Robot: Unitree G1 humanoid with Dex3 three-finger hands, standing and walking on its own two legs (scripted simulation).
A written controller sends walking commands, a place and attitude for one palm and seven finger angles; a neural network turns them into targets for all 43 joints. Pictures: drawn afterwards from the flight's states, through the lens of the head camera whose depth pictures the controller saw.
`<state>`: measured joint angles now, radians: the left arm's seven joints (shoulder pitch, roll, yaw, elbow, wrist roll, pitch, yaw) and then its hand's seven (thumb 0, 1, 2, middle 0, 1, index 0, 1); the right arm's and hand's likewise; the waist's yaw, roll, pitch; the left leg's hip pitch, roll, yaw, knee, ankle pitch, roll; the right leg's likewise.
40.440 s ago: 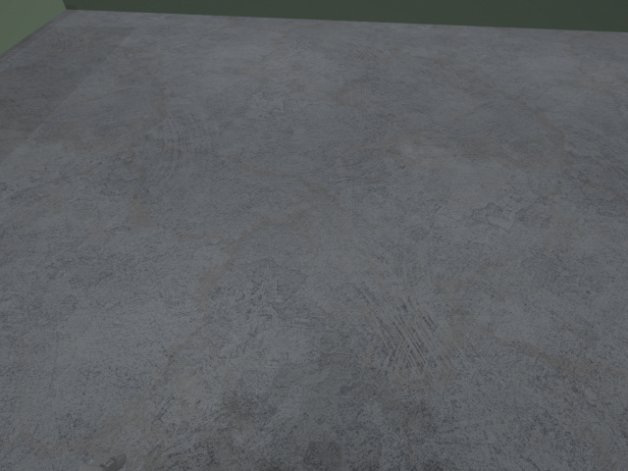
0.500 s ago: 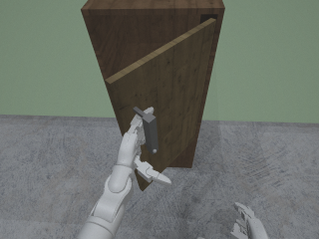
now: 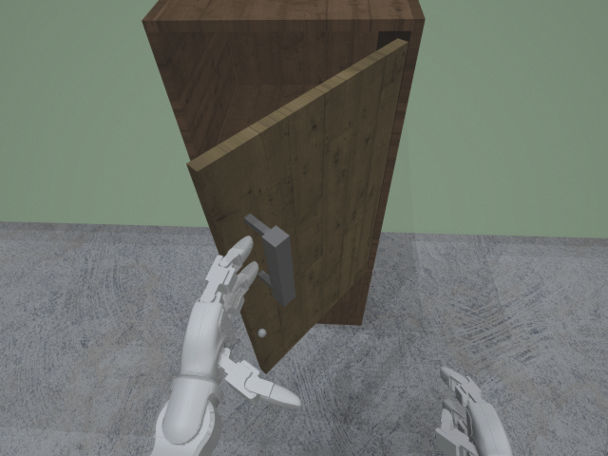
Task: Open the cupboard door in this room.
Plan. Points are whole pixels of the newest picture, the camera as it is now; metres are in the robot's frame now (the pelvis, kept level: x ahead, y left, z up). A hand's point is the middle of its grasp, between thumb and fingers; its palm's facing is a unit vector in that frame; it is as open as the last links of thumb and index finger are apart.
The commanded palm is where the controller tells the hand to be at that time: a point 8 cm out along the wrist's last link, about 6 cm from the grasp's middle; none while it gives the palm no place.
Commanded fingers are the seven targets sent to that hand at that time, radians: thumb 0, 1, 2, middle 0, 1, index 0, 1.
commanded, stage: slide the hand sideways off the handle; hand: left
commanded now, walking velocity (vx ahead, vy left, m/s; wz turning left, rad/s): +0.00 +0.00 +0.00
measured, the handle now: (269, 261) +0.35 +0.07 +0.07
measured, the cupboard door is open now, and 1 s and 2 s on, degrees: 50 50 50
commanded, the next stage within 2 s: draw the hand back to the body in 0.44 s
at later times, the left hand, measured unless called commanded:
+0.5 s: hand (211, 383) +0.19 +0.11 +0.07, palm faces -0.02 -1.00 -0.03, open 16.3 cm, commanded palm +0.16 +0.17 +0.07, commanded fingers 0.00 -0.50 0.30 -0.15 -0.30 -0.15 -0.30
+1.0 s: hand (150, 369) +0.19 +0.16 +0.12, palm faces +0.01 -1.00 -0.08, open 16.3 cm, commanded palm +0.16 +0.23 +0.13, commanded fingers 0.00 -0.36 0.36 -0.16 -0.30 -0.16 -0.30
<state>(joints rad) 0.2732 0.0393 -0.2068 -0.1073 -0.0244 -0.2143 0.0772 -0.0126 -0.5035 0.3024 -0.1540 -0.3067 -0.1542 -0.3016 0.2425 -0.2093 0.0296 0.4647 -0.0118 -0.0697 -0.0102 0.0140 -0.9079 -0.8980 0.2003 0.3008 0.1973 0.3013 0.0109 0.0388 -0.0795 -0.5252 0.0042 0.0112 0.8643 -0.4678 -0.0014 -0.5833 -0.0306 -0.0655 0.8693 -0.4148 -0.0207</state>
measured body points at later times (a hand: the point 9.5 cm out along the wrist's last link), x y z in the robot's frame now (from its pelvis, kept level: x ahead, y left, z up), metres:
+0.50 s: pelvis +0.00 -0.01 -0.01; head +0.04 -0.03 +0.44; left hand +0.19 +0.17 +0.08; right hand +0.19 -0.23 -0.09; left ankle -0.02 +0.12 -0.70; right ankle +0.01 -0.11 -0.70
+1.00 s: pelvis +0.00 +0.01 +0.00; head +0.00 -0.01 +0.45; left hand +0.18 +0.22 +0.12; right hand +0.19 -0.21 -0.06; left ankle -0.02 +0.12 -0.70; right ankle +0.01 -0.11 -0.70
